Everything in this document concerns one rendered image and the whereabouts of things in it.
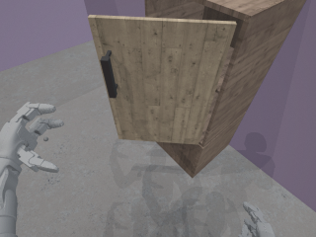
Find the handle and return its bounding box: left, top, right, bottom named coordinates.
left=100, top=50, right=118, bottom=99

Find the left robot hand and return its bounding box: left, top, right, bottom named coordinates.
left=0, top=102, right=64, bottom=173

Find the right robot hand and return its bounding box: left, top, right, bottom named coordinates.
left=238, top=201, right=276, bottom=237

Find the left robot forearm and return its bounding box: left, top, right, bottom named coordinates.
left=0, top=157, right=22, bottom=237

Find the cupboard door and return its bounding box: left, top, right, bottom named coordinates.
left=88, top=15, right=237, bottom=145

